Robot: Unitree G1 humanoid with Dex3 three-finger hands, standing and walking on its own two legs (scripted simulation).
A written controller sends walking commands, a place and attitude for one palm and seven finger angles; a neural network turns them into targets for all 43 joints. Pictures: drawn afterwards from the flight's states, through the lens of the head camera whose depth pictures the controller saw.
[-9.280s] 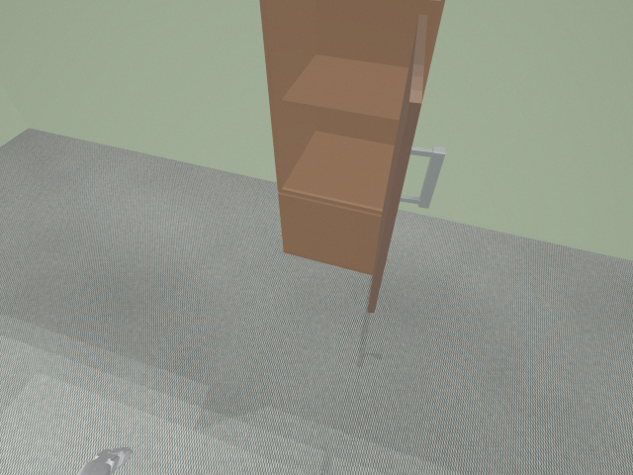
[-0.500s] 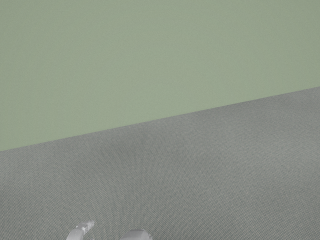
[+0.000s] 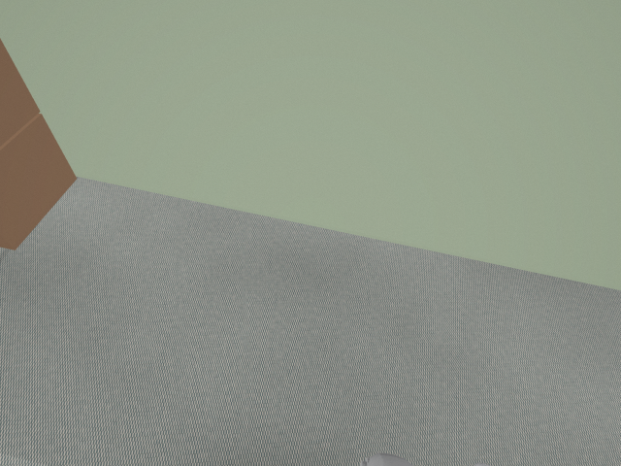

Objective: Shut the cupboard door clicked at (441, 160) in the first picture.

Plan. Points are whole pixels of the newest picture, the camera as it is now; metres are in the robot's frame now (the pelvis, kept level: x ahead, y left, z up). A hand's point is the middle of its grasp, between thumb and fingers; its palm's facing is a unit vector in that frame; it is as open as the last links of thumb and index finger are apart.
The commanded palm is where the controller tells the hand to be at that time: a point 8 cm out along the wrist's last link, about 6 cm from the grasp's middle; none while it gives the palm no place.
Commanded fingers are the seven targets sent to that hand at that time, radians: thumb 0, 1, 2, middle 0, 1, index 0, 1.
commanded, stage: walk to a spot facing it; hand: left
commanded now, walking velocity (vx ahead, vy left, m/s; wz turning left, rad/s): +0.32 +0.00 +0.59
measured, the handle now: out of the picture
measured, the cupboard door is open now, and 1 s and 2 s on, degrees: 96 96 96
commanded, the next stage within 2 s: turn to face it in 1.70 s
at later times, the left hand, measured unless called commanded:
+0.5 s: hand (215, 347) +0.30 +0.17 -0.14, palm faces +0.17 -0.96 -0.23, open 7.4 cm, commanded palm none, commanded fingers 0.00 0.90 0.90 -0.20 -0.30 -0.20 -0.30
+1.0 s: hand out of the picture +0.13 +0.10 -0.16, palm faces +0.58 -0.79 -0.17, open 7.4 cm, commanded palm none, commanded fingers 0.00 0.90 0.90 -0.20 -0.30 -0.20 -0.30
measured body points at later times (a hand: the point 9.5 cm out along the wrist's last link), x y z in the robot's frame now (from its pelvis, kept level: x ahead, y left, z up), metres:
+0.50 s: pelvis +0.17 -0.04 -0.02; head +0.20 -0.06 +0.43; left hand +0.29 +0.22 -0.12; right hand +0.13 -0.29 -0.17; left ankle +0.00 +0.06 -0.71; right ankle +0.27 -0.13 -0.74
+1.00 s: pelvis +0.33 +0.03 -0.01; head +0.36 +0.06 +0.44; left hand +0.10 +0.14 -0.15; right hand +0.59 -0.08 -0.13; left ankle +0.37 +0.16 -0.73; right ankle +0.27 -0.13 -0.74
